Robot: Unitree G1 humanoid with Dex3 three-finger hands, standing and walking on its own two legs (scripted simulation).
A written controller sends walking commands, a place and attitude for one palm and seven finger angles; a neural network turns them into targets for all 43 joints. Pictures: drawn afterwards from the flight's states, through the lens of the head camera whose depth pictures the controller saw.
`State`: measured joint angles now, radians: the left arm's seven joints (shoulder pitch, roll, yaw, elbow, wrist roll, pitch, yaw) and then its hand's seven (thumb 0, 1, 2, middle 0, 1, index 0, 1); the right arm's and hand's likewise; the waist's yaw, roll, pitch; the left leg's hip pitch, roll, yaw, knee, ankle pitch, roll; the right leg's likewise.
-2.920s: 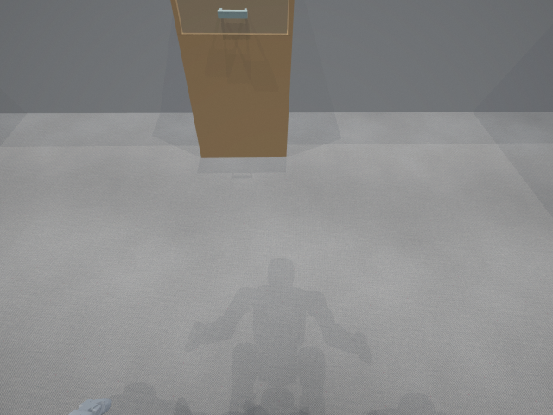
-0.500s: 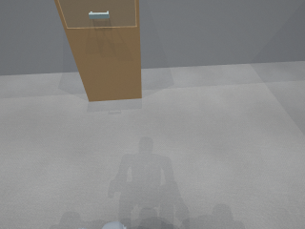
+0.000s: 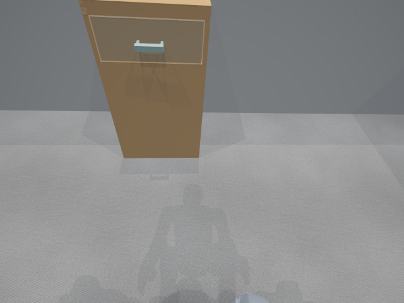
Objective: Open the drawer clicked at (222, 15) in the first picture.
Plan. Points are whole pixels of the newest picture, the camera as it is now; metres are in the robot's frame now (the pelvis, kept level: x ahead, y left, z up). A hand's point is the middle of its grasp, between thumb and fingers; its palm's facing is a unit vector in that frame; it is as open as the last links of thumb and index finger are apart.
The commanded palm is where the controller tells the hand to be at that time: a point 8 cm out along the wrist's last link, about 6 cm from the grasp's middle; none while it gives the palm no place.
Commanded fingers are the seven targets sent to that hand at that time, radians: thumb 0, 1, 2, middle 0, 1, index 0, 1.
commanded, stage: walk to a spot facing it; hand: left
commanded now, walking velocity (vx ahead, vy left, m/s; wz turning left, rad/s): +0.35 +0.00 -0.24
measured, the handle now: (149, 45) +1.02 +0.29 -0.01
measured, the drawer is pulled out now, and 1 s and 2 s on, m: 0.00 0.00 0.00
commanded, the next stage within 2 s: turn to face it in 0.14 s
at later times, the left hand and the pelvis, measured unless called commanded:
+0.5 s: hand (166, 246) +0.28 +0.11 -0.17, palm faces +0.00 -0.97 -0.23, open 7.1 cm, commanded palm none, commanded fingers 0.00 0.90 0.90 -0.20 -0.30 -0.20 -0.30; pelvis +0.19 -0.08 -0.01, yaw -1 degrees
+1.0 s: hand (161, 268) +0.23 +0.11 -0.18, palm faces +0.17 -0.96 -0.21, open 7.4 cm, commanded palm none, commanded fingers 0.00 0.90 0.90 -0.20 -0.30 -0.20 -0.30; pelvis +0.25 -0.07 -0.01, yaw +6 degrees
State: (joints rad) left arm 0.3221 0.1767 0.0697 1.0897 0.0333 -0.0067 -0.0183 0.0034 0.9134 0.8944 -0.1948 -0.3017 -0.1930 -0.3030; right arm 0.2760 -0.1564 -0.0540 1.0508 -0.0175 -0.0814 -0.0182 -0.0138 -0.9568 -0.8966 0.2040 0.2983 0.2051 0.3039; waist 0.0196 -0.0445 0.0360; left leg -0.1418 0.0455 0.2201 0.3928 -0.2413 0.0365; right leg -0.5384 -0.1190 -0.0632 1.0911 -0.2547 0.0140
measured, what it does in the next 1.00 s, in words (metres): walks ahead: right foot, then left foot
